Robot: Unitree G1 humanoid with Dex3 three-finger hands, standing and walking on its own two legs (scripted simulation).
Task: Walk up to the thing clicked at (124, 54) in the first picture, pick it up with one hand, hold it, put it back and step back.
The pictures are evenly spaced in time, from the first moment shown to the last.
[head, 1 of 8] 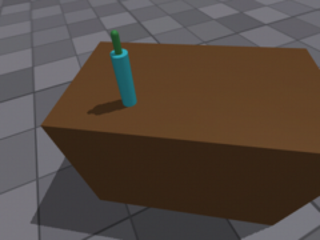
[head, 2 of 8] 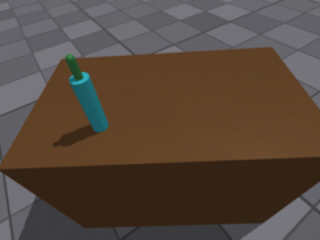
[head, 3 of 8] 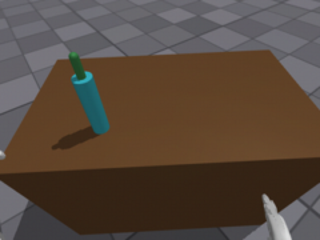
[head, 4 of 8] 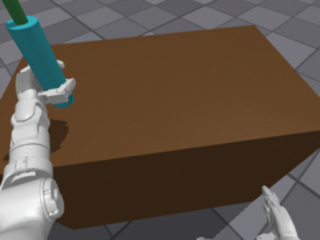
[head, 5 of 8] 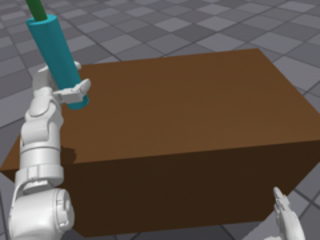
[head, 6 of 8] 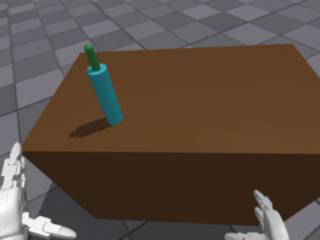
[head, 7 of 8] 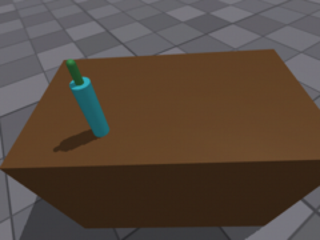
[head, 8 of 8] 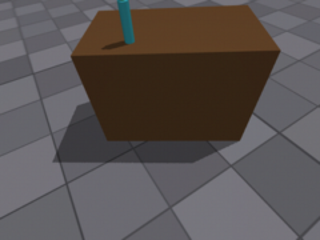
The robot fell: no
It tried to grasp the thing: yes
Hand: left
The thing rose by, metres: 0.29
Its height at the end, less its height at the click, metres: +0.00
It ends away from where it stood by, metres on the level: 0.02
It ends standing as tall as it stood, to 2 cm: yes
